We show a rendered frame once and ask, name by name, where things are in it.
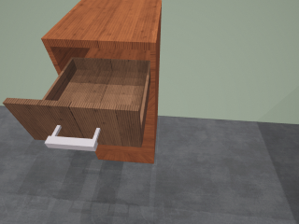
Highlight cabinet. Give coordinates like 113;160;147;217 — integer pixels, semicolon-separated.
41;0;162;164

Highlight handle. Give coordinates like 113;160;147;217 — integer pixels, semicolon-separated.
45;125;101;151

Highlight drawer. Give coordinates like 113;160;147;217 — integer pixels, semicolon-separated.
3;57;150;147

